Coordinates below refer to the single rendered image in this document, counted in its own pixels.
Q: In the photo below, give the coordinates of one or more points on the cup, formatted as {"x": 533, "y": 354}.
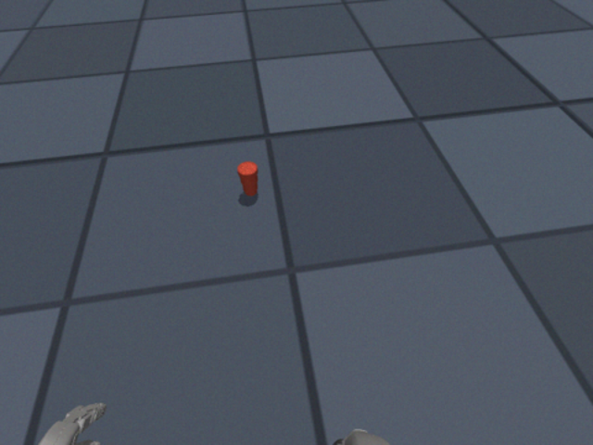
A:
{"x": 248, "y": 172}

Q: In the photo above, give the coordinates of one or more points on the left robot hand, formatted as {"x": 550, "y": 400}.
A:
{"x": 76, "y": 421}

